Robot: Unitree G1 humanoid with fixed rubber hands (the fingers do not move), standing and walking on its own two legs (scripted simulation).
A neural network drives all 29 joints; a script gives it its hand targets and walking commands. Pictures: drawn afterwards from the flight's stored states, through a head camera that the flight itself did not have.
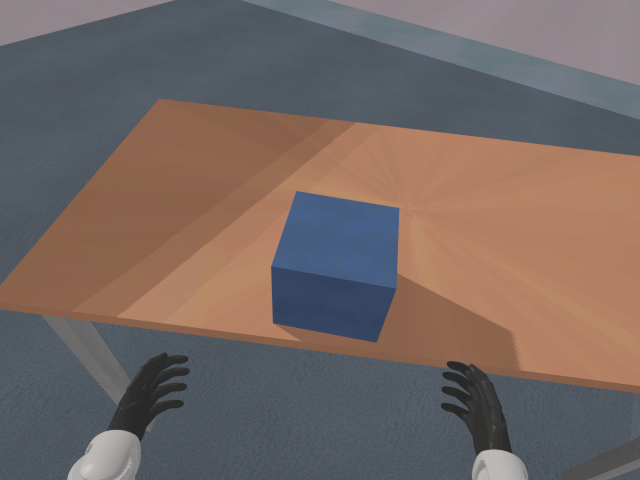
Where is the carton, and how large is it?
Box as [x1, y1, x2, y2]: [271, 191, 398, 342]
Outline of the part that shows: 296,191 271,265 273,322 376,342 396,288 398,208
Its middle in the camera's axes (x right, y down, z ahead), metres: +0.03 +0.04 +0.61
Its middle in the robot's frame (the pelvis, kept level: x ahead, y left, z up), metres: +0.43 +0.00 +0.00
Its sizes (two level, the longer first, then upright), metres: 0.168 0.162 0.144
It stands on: a table, 0.71 m high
